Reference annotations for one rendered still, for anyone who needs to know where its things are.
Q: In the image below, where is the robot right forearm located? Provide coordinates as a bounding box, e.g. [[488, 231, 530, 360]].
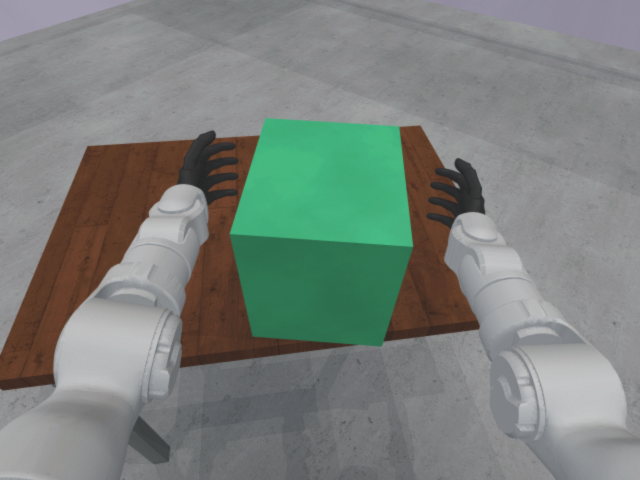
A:
[[444, 212, 627, 422]]

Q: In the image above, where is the robot right hand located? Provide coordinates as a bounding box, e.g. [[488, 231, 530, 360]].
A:
[[426, 158, 485, 229]]

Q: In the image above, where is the left robot upper arm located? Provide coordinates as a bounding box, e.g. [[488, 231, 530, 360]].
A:
[[0, 297, 182, 480]]

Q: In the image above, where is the table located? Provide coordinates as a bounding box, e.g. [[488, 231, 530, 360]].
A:
[[0, 126, 480, 464]]

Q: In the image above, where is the carton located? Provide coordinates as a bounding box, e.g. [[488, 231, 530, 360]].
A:
[[230, 118, 413, 347]]

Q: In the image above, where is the right robot upper arm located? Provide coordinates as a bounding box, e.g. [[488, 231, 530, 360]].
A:
[[489, 343, 640, 480]]

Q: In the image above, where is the robot left forearm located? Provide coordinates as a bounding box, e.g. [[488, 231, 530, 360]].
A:
[[53, 184, 209, 386]]

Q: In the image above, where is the robot left hand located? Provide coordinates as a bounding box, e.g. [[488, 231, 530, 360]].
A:
[[177, 130, 239, 205]]

